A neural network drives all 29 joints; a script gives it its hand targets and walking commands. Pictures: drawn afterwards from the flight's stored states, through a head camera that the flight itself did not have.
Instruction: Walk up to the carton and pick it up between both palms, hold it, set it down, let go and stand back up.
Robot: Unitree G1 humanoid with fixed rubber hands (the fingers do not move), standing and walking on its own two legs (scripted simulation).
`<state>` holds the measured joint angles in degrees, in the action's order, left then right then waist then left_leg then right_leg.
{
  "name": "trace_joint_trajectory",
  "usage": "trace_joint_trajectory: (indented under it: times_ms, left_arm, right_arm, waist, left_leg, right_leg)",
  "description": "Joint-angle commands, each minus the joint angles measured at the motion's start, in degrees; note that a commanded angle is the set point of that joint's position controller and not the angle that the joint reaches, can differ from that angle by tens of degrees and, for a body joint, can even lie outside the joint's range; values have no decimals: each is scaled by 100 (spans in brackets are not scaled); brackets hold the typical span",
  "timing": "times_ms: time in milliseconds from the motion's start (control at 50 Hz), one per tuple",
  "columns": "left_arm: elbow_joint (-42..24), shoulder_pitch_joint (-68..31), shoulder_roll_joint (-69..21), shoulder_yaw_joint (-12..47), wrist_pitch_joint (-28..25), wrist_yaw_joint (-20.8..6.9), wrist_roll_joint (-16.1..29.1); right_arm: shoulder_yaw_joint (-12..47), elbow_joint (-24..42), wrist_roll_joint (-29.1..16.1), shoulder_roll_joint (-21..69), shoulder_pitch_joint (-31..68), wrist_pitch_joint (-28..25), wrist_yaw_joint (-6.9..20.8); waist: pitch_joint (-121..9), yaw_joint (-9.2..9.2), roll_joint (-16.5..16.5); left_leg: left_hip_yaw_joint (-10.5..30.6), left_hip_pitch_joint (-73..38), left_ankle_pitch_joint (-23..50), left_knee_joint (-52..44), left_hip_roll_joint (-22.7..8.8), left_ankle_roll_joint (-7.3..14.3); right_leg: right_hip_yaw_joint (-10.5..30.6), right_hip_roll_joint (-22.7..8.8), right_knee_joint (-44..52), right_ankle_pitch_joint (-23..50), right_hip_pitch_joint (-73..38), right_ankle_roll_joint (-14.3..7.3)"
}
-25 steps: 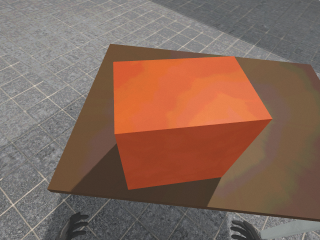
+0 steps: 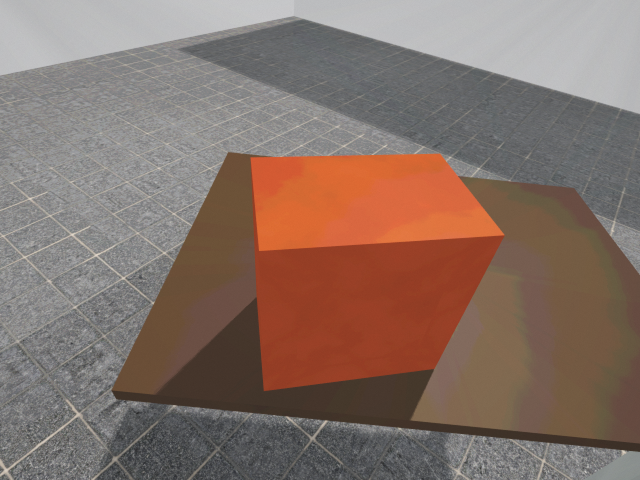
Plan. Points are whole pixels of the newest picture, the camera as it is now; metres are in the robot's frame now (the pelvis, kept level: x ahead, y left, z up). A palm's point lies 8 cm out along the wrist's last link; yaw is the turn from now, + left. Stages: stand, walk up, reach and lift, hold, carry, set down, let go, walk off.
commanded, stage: stand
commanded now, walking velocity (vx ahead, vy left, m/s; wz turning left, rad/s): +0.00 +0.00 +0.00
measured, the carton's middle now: (351, 273) +0.43 -0.02 +0.05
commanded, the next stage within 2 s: none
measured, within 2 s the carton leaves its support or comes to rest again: neither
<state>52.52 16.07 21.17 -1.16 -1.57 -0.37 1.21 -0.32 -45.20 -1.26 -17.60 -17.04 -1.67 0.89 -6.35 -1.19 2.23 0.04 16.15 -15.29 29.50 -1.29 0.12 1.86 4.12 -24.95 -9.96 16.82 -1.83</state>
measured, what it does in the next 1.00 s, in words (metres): stands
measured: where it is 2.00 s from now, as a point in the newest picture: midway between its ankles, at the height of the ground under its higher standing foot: outside the picture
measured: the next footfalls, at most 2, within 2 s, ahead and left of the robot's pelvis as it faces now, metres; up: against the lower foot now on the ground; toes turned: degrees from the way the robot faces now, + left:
none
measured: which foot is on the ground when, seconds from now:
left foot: down 0.00-1.00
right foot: down 0.00-1.00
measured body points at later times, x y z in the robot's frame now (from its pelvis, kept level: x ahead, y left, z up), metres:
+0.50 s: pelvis -0.01 +0.00 +0.00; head -0.03 +0.02 +0.45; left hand +0.03 +0.30 -0.14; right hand +0.07 -0.29 -0.10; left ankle +0.00 +0.12 -0.74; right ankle +0.03 -0.10 -0.74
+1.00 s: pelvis -0.01 +0.00 +0.00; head -0.04 +0.01 +0.45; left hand +0.02 +0.30 -0.14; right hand +0.06 -0.29 -0.11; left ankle +0.00 +0.12 -0.74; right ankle +0.03 -0.10 -0.74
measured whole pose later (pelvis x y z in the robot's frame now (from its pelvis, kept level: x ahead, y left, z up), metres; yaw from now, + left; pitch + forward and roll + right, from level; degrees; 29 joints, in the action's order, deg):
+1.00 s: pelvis -0.01 +0.00 +0.00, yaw +0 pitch +1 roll -1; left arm 59.2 16.0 21.4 0.1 -1.8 -0.5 1.2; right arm -0.3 -49.2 -1.3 -17.6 -18.5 -1.0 0.9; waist -5.2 -1.2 1.5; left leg 0.0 16.0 -14.0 29.1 -1.3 0.0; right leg 1.9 4.1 -24.9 -8.9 16.8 -1.8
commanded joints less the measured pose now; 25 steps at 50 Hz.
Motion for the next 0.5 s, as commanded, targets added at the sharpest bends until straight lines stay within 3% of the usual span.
trace_joint_trajectory:
  times_ms: [0, 480]
  left_arm:
    - [-135, -552, 1041, -132, -257, -57, -428]
    - [411, -464, 1154, -38, -235, 8, -290]
  right_arm:
    - [-365, 108, 385, -1500, 233, -160, -82]
    - [-331, -249, 314, -1490, 98, -114, -147]
  waist:
    - [487, 122, -585]
    - [452, 108, -754]
  left_leg:
    - [738, -107, -257, -859, -499, 384]
    - [720, -374, 474, -775, -539, 358]
  right_leg:
    - [678, -812, 477, -472, -433, -28]
    - [718, -923, 495, 199, -578, -124]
